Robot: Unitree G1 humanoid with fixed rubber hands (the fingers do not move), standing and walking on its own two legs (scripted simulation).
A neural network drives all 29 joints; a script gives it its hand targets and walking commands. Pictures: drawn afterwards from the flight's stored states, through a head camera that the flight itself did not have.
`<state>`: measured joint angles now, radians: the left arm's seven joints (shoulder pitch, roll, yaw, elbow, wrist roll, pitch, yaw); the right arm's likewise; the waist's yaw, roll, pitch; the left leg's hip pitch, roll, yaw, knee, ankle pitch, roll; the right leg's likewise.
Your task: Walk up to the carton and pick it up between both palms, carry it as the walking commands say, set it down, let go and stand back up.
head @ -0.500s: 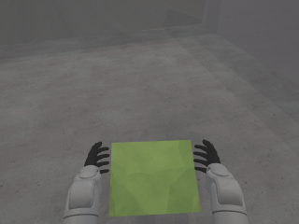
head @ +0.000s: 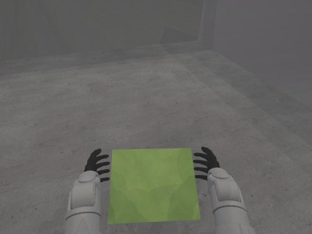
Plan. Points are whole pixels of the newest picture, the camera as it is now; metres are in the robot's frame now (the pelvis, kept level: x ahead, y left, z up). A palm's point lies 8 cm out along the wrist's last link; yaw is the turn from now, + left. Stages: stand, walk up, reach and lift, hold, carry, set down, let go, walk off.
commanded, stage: set down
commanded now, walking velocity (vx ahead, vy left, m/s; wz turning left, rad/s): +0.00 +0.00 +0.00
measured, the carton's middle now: (152, 185) +0.31 +0.05 -0.06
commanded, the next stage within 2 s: none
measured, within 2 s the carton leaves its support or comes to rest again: neither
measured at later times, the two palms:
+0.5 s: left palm (100, 187) +0.26 +0.20 -0.03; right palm (209, 186) +0.31 -0.12 -0.04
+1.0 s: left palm (105, 195) +0.29 +0.21 -0.12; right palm (201, 193) +0.34 -0.11 -0.13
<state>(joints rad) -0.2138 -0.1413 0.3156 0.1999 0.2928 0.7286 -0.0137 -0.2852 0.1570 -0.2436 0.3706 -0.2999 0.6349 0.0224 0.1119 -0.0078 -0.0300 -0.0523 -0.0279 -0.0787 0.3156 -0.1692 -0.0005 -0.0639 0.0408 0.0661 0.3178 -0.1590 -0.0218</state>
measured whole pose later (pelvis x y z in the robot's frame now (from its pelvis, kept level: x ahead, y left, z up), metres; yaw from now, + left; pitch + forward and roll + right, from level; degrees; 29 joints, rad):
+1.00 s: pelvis -0.04 -0.01 -0.07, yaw +0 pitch +26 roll +0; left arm -0.48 -0.10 0.47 0.48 0.27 0.33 -0.07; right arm -0.52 0.15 -0.36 0.56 -0.26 0.30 -0.07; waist 0.11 -0.04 -0.13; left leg -1.03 -0.04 -0.09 0.88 -0.30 -0.03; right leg -1.04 0.09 0.06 0.87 -0.28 -0.03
